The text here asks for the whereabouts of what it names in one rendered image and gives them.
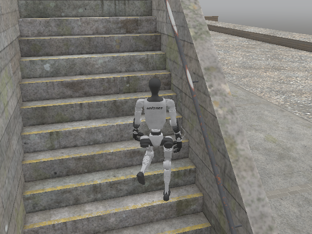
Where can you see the robot left upper arm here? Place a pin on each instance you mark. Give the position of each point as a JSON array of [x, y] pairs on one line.
[[138, 110]]

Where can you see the robot right hand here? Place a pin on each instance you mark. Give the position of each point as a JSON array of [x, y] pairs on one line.
[[178, 146]]

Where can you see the right robot forearm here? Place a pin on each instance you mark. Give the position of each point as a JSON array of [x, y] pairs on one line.
[[177, 132]]

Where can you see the robot right upper arm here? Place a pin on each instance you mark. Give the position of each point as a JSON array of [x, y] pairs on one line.
[[172, 111]]

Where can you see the right robot thigh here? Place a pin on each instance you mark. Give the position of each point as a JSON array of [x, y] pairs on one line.
[[168, 148]]

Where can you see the left robot forearm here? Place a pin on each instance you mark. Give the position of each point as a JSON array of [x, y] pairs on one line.
[[135, 127]]

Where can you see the robot left hand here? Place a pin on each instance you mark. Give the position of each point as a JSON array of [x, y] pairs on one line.
[[139, 134]]

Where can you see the left robot foot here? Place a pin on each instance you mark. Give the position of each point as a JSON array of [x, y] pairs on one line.
[[140, 178]]

